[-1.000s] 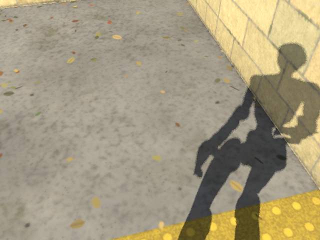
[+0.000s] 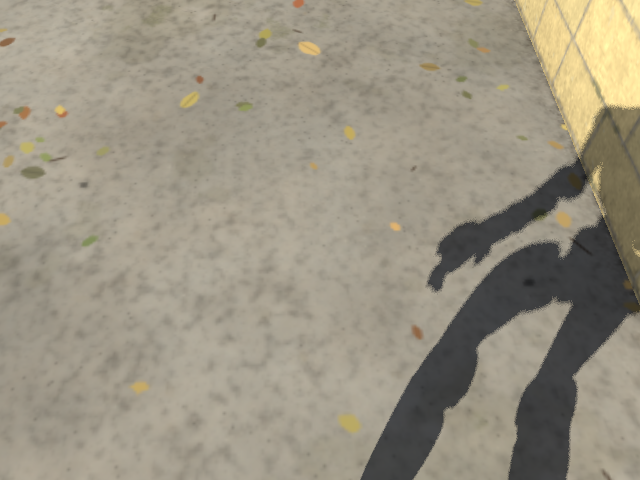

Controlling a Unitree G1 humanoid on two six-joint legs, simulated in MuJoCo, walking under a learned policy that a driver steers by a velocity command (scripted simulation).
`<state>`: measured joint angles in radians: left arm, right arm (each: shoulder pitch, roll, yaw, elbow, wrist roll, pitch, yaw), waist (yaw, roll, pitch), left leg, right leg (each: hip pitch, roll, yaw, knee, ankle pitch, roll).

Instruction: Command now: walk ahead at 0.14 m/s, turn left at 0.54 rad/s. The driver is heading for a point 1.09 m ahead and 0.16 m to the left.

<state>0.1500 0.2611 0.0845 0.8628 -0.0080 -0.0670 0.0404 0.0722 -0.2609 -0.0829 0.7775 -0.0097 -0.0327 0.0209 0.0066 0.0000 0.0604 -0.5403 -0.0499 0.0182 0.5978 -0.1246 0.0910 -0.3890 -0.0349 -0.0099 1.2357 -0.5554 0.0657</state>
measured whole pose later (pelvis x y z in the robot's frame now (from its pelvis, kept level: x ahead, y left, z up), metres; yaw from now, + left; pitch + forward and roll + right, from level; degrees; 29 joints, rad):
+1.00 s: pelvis +0.07 -0.01 +0.01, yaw +23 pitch +0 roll +0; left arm 0.22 0.24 0.05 0.75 0.02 0.00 0.02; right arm 0.17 -0.18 -0.03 0.63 -0.02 0.01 0.00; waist 0.04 -0.02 0.00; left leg -0.26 -0.03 -0.03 0.57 -0.31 0.02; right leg -0.28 -0.06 0.02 0.55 -0.27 0.07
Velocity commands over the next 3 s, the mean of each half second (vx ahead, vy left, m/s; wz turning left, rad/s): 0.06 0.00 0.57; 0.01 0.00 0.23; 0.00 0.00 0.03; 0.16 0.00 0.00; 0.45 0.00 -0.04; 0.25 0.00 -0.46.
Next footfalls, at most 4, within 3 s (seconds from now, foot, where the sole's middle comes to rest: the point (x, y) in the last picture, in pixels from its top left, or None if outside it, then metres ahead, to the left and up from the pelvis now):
0.46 right None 0.18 -0.13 -0.76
0.80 left None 0.06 0.11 -0.76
2.32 left None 0.39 0.24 -0.76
2.82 right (273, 341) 0.70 0.12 -0.75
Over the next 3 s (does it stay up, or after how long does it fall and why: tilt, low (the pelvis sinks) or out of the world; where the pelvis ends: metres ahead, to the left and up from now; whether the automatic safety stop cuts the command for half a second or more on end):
stays up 0.56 0.17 0.01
